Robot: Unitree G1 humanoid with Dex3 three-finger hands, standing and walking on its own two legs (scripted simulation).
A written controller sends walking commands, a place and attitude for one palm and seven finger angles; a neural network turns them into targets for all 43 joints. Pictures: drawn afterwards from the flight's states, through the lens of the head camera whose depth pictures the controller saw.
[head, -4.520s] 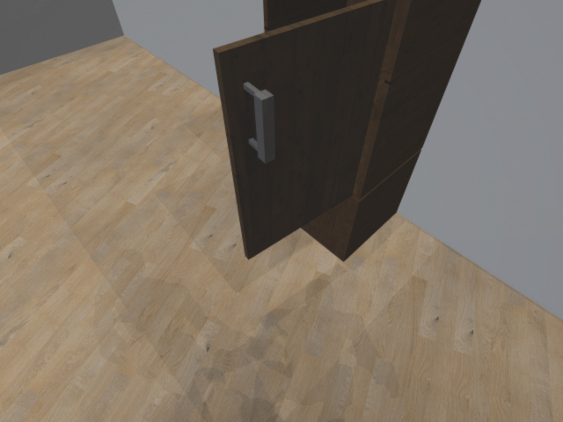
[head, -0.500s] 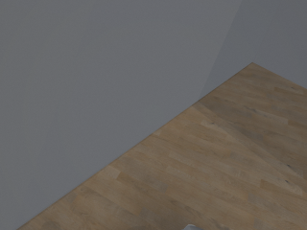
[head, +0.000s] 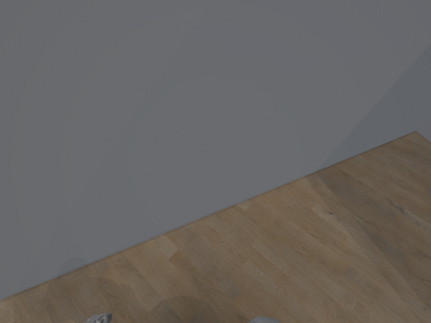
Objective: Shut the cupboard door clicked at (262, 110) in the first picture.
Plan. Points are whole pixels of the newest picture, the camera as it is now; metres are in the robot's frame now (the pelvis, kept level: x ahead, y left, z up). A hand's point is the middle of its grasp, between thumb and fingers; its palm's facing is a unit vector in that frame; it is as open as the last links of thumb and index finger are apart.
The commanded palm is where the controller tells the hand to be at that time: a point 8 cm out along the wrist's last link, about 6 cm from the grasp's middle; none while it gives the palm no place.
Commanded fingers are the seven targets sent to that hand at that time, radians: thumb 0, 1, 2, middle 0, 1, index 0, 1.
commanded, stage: turn to face it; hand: left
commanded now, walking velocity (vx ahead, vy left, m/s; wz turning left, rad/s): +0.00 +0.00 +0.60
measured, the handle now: out of the picture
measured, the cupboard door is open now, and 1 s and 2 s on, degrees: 83 83 83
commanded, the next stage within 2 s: none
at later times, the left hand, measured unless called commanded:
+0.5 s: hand out of the picture -0.02 +0.15 -0.18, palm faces +0.36 -0.90 -0.23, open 7.4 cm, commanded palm none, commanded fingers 0.00 0.90 0.90 -0.20 -0.30 -0.20 -0.30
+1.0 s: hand out of the picture -0.02 +0.12 -0.15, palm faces +0.58 -0.77 -0.27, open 7.4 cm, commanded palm none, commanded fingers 0.00 0.90 0.90 -0.20 -0.30 -0.20 -0.30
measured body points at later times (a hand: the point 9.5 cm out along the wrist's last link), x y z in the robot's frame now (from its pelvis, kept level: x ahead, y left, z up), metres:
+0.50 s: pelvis +0.01 -0.05 -0.01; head +0.06 -0.03 +0.44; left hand -0.04 +0.20 -0.16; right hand +0.22 -0.26 -0.14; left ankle -0.02 +0.06 -0.74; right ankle +0.04 -0.17 -0.74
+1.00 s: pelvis +0.03 -0.09 +0.00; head +0.08 -0.08 +0.45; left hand -0.05 +0.16 -0.13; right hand +0.25 -0.26 -0.15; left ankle -0.06 +0.00 -0.66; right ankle +0.10 -0.19 -0.74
